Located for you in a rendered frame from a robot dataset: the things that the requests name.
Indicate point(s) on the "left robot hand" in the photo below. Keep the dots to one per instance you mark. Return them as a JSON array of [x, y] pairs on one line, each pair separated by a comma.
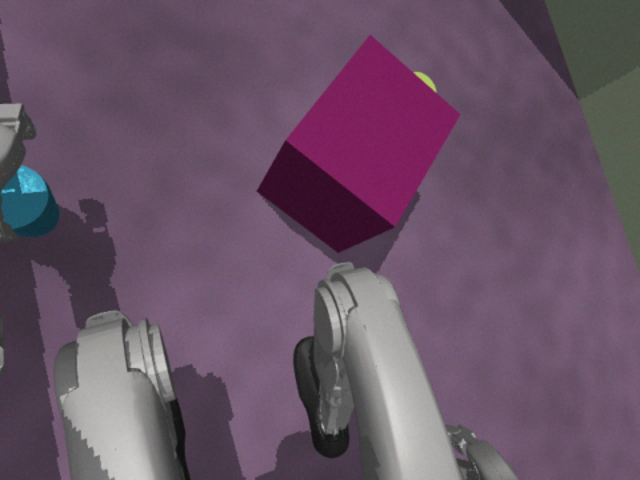
[[15, 125]]

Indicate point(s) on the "left robot foot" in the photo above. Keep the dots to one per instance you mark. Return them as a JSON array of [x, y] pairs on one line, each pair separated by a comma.
[[180, 433]]

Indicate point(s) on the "right robot hand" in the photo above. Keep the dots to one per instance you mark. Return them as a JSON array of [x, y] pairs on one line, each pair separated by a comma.
[[485, 463]]

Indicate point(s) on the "right robot foot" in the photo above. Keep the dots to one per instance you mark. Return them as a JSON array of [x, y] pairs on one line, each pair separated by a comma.
[[330, 446]]

